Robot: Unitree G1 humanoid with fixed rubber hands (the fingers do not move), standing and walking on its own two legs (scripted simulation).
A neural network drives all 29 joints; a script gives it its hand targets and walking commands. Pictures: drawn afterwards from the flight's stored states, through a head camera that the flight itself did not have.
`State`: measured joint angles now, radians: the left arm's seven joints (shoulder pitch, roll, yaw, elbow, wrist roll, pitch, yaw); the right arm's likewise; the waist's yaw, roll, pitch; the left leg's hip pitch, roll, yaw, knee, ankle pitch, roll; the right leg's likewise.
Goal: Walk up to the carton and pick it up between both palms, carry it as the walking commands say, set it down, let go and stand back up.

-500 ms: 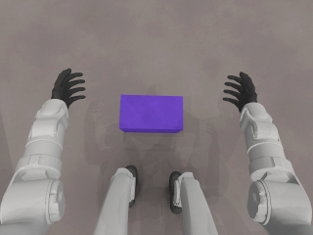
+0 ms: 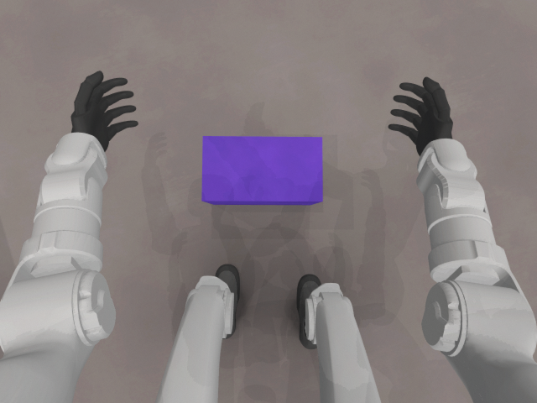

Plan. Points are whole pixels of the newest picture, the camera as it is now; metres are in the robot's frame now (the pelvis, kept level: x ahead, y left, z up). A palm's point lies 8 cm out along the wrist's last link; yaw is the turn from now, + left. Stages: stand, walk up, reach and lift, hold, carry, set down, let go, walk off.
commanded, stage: reach and lift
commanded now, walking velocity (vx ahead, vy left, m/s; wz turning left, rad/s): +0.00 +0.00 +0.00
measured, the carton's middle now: (262, 174) +0.47 +0.03 -0.52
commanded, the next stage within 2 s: none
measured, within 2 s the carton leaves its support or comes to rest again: neither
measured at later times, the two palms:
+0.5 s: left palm (140, 150) +0.47 +0.26 -0.28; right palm (381, 155) +0.48 -0.20 -0.29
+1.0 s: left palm (168, 166) +0.46 +0.25 -0.42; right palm (357, 169) +0.48 -0.20 -0.43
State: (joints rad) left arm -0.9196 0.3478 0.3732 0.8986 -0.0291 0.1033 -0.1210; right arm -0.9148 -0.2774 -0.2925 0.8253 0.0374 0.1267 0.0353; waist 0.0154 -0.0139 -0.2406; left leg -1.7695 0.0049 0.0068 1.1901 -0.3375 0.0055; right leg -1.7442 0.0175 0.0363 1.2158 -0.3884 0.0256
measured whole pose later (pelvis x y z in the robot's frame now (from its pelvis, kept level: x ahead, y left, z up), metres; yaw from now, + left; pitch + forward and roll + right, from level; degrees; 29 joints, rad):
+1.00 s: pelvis -0.06 +0.00 -0.25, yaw +0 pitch +42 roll +0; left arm -1.34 0.48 0.17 1.09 -0.23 0.09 0.00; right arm -1.34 -0.41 -0.13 1.02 0.20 0.11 -0.06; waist 0.02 -0.01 0.28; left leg -2.36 0.02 0.00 2.12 -0.49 0.01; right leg -2.33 0.03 0.03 2.16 -0.56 0.04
